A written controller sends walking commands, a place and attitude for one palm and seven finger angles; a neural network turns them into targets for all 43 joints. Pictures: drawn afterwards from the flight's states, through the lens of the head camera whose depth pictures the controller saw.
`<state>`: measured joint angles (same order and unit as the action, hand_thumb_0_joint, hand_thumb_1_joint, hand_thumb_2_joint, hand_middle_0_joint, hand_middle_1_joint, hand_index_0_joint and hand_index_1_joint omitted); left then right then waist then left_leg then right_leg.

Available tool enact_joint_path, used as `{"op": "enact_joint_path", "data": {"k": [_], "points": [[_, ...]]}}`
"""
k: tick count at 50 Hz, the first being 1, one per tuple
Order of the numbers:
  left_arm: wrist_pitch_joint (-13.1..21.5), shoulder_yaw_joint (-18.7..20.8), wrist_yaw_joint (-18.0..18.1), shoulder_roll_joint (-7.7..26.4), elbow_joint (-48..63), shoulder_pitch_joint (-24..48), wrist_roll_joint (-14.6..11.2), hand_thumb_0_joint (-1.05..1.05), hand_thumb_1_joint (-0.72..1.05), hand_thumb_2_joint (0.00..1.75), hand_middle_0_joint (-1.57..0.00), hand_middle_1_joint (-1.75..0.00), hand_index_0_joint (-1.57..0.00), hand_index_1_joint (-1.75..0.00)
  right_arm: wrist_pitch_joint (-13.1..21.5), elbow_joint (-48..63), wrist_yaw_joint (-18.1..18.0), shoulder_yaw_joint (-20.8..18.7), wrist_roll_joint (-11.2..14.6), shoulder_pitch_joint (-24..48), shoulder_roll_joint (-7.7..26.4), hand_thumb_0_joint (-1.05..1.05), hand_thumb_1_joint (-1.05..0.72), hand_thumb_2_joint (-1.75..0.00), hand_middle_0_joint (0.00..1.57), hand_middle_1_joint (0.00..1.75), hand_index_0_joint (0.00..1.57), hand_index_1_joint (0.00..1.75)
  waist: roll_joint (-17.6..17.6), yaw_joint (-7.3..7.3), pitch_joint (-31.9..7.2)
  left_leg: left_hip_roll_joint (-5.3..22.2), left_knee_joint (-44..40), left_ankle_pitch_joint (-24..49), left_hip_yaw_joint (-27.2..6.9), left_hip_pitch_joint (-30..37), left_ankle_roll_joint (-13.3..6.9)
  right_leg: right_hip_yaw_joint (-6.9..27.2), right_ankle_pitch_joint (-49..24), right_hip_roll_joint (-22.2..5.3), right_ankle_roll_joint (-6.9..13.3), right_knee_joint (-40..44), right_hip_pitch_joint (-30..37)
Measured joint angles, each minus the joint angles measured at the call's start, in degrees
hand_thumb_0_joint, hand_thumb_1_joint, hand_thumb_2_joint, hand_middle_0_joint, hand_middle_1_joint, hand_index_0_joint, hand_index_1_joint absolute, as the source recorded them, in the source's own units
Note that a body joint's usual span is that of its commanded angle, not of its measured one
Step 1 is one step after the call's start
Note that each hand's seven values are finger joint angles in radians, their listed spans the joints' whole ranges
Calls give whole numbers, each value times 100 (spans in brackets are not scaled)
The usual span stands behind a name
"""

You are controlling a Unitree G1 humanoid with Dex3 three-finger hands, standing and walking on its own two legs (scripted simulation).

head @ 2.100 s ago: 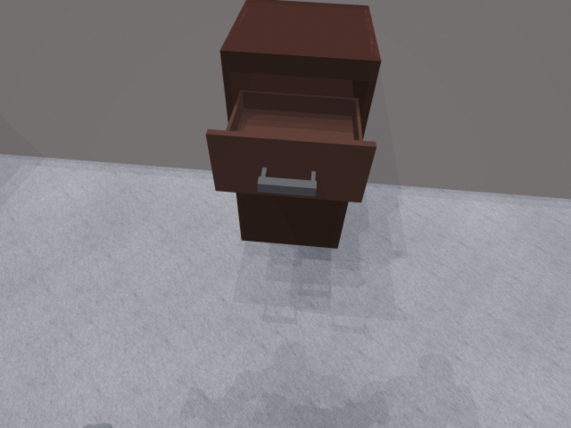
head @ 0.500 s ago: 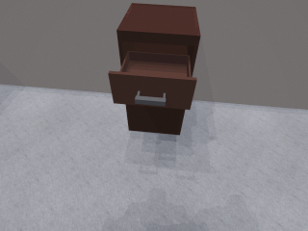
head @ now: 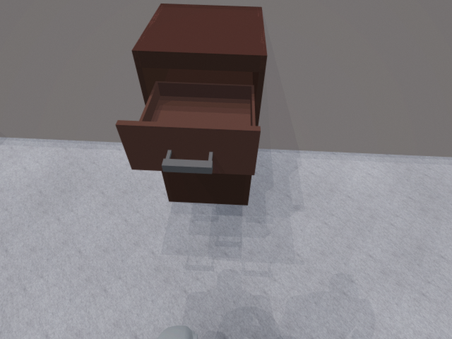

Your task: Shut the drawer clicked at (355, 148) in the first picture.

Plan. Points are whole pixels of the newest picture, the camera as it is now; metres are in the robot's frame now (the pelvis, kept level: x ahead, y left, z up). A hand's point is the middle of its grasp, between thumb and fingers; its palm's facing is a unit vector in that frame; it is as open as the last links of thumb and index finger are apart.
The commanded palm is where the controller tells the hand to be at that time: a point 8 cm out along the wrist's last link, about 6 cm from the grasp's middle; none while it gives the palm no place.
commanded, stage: take the last steps up to it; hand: left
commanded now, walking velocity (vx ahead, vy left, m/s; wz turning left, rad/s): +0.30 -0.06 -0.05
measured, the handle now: (188, 160) +0.58 +0.15 -0.08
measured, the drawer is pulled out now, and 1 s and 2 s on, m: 0.30 0.30 0.30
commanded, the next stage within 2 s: come to a stop and stand still in 0.66 s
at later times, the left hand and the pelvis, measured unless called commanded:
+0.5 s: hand (142, 316) +0.20 +0.20 -0.18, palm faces +0.02 -0.99 -0.15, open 7.3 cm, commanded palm none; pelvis +0.15 +0.02 +0.00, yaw -3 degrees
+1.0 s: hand (166, 294) +0.25 +0.16 -0.19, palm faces +0.04 -0.99 -0.16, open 7.3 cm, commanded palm none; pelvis +0.27 -0.01 -0.01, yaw -2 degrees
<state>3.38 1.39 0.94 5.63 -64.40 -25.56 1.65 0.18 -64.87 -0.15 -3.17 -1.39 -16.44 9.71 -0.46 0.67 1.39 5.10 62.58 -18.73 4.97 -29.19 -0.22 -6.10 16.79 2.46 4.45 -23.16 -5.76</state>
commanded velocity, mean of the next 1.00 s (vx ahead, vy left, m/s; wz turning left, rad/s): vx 0.10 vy -0.04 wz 0.01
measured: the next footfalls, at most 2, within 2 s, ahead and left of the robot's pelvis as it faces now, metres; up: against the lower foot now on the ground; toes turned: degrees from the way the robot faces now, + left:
left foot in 0.26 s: +0.30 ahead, +0.08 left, +0.00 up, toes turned -1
right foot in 0.68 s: +0.28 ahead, -0.16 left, +0.00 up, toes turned -7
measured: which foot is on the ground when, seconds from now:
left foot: up 0.00-0.24, down 0.26-1.00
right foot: down 0.00-0.26, up 0.28-0.66, down 0.68-0.96, up 0.98-1.00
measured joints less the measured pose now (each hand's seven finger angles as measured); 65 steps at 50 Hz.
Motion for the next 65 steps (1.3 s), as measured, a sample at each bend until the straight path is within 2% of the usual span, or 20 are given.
{"op": "enact_joint_path", "data": {"k": [6, 11, 13, 14, 17, 19, 22, 26, 31, 34, 37, 40, 43, 45, 46, 50, 57, 60, 63, 65], "points": [[41, -43, 24, -186, -190, -245, 21, 0, 91, 90, -20, -30, -20, -30, 79, 277, 13, -55, 18, 581, -108, 1, -94, -90, 20, 30, 20, 30, 58, 102, 67, 31, -1126, 352, 72, -209, -13, 171, 83, 103, -44, 387, 484], [11, 9, 29, -97, -255, -326, 23, 0, 91, 90, -20, -30, -20, -30, 218, 483, 29, 14, 38, 951, -246, 1, -93, -90, 20, 30, 20, 30, 224, 204, 172, -158, -2301, 499, 210, 288, -188, 251, 560, 46, -160, 125, 828], [-16, 36, 8, -97, -241, -415, -13, 0, 91, 90, -20, -30, -20, -30, 370, 611, 1, 64, -6, 988, -253, 1, -93, -90, 20, 30, 20, 30, 172, 198, 146, -170, -2854, 859, 180, 686, -412, 283, 976, 54, -179, -871, 521], [-62, 49, -12, -56, -241, -357, -30, 0, 91, 90, -20, -30, -20, -30, 430, 652, -29, 69, -18, 1010, -296, 1, -93, -90, 20, 30, 20, 30, 227, 165, 180, -181, -2673, 895, 229, 667, -457, 318, 1127, -2, -168, -1815, 156], [-209, 106, -44, 159, -127, -25, 7, 0, 91, 90, -20, -30, -20, -30, 435, 679, -59, 115, 4, 851, -409, 1, -92, -90, 20, 30, 20, 30, 405, 132, 173, -271, -2548, 533, 386, 849, -411, 409, 1051, -205, -144, -4079, -1006], [-253, 168, -75, 284, 52, 261, 41, 0, 91, 90, -20, -30, -20, -30, 462, 682, -161, -18, 84, 662, -396, -1, -94, -90, 20, 30, 20, 30, 416, 97, 103, -335, -2856, 575, 384, 1045, -359, 383, 700, -408, -189, -4462, -1612], [-255, 237, -103, 397, 394, 660, 56, 0, 91, 90, -20, -30, -20, -30, 428, 591, -165, -51, 34, 417, -188, -3, -97, -90, 20, 30, 20, 30, 365, 67, -5, -400, -3345, 748, 327, 1310, -336, 360, 258, -710, -302, -3925, -2115], [-258, 256, -136, 459, 714, 1079, 49, 0, 91, 90, -20, -30, -20, -30, 295, 432, -94, -35, -15, 107, -21, -2, -95, -90, 20, 30, 20, 30, 243, -15, -94, -396, -3715, 791, 214, 1577, -302, 328, 17, -894, -426, -2712, -2164], [-269, 242, -175, 497, 824, 1372, 49, 0, 91, 90, -20, -30, -20, -30, 163, 302, -48, -38, -42, -213, -8, 0, -93, -90, 20, 30, 20, 30, 115, -229, -105, -293, -3653, 543, 84, 1759, -150, 200, -79, -779, -494, -1449, -1602], [-150, 212, -156, 544, 835, 1384, 52, 0, 91, 90, -20, -30, -20, -30, 114, 229, -39, -12, -11, -432, -66, 0, -92, -90, 20, 30, 20, 30, 180, -245, -132, -269, -3028, 31, 60, 1614, -39, 206, -305, -683, -421, -605, -1068], [-72, 151, -104, 360, 715, 1346, 25, 0, 91, 90, -20, -30, -20, -30, -23, 115, -39, -1, 2, -396, -11, 1, -92, -90, 20, 30, 20, 30, -60, -229, -40, -182, -1538, -873, -145, 1068, -89, 54, -283, -535, -462, -795, -973], [-71, 192, 21, 313, 596, 1136, 10, -1, 94, 90, -20, -30, -20, -30, -38, 126, -30, 12, 0, -291, -39, 1, -92, -90, 20, 30, 20, 30, -60, -181, -12, -172, -762, -755, -86, 620, -52, -24, -254, -494, -465, -516, -662], [-165, 136, 68, 318, 425, 943, 15, -1, 94, 90, -20, -30, -20, -30, 10, 233, -77, 77, 45, -96, -87, 1, -92, -90, 20, 30, 20, 30, -7, -116, 51, -194, -1644, -276, 22, 685, 60, -2, -222, -493, -510, -386, -466], [-249, 80, 82, 292, 303, 837, -30, -1, 94, 90, -20, -30, -20, -30, 66, 287, -109, 137, 67, 40, -101, 1, -92, -90, 20, 30, 20, 30, -50, -67, 115, -176, -2717, 683, -1, 1002, 105, 19, -85, -431, -571, -526, -422], [-303, 59, 85, 282, 242, 804, -50, 0, 93, 90, -20, -30, -20, -30, 76, 260, -158, 140, 56, 108, -94, 2, -93, -90, 20, 30, 20, 30, -51, -44, 143, -174, -2904, 767, 3, 1125, -6, 34, 21, -419, -607, -656, -424], [-510, 33, 146, 331, 117, 800, -77, 0, 92, 90, -20, -30, -20, -30, 31, 210, -230, 167, 85, 371, -161, 2, -96, -90, 20, 30, 20, 30, 303, 112, 233, -374, -3093, 502, 214, 1339, -274, 269, 361, -584, -602, -973, -480], [-596, 67, 155, 347, 234, 999, -67, 0, 91, 90, -20, -30, -20, -30, -63, 432, -248, 112, 63, 950, -149, 2, -94, -90, 20, 30, 20, 30, 248, 111, 448, -345, -3549, 881, 281, 1338, -257, 439, 1125, -421, -548, -2192, -1014], [-587, 82, 157, 365, 319, 1070, -49, 0, 91, 90, -20, -30, -20, -30, -92, 499, -209, 78, 51, 1074, -122, 1, -93, -90, 20, 30, 20, 30, 159, 96, 427, -301, -3526, 960, 276, 1232, -185, 408, 904, -426, -522, -1894, -946], [-494, 64, 164, 400, 391, 1046, -2, 0, 91, 90, -20, -30, -20, -30, -134, 514, -154, 50, 88, 1070, -108, 1, -92, -90, 20, 30, 20, 30, 117, 112, 321, -277, -3254, 907, 275, 1038, -69, 423, 189, -464, -461, -933, -631], [-481, 10, 146, 362, 346, 1045, 13, 0, 91, 90, -20, -30, -20, -30, -216, 482, -113, 28, 111, 1020, -85, 1, -92, -90, 20, 30, 20, 30, -13, 47, 280, -261, -3136, 545, 101, 1018, 15, 336, 193, -389, -375, -958, -602]]}}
